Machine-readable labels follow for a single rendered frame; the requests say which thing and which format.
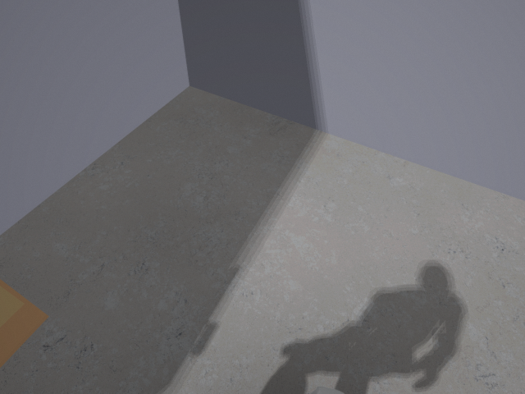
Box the drawer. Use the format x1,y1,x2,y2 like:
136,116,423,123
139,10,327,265
0,286,24,327

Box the cabinet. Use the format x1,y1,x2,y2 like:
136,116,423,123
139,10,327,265
0,279,49,368

